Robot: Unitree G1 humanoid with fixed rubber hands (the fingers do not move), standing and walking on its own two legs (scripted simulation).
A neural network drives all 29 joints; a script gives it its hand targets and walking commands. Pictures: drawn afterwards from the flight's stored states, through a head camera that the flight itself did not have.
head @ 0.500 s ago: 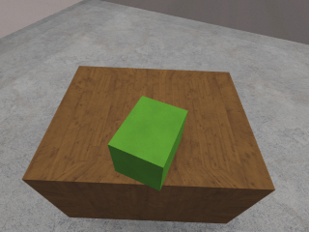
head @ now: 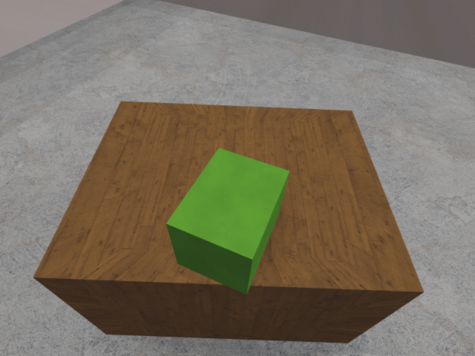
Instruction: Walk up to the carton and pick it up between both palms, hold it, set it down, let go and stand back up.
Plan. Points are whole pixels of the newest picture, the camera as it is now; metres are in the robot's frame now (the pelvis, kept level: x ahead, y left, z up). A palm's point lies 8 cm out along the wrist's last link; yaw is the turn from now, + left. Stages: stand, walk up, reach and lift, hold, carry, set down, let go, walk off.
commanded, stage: stand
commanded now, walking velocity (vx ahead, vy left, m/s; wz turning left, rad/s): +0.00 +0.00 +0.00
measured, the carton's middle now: (232, 218) +0.43 +0.00 -0.12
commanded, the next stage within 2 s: none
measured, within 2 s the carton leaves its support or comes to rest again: neither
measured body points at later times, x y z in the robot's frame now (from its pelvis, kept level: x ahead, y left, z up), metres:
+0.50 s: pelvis +0.00 +0.00 +0.00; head +0.01 +0.00 +0.45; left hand +0.03 +0.26 -0.14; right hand +0.03 -0.26 -0.14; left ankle +0.03 +0.14 -0.74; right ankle -0.01 -0.13 -0.74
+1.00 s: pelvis +0.00 +0.00 +0.00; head +0.01 +0.00 +0.45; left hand +0.01 +0.26 -0.14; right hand +0.02 -0.25 -0.14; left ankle +0.03 +0.14 -0.74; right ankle -0.01 -0.13 -0.74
